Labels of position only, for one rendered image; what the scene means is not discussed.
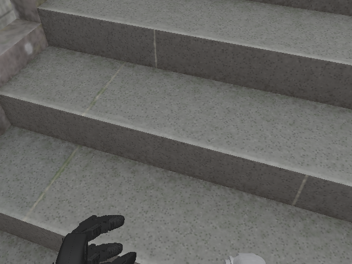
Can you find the robot left hand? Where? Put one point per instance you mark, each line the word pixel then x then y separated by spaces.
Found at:
pixel 75 249

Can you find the robot right thigh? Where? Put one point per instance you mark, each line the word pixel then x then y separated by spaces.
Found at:
pixel 244 258

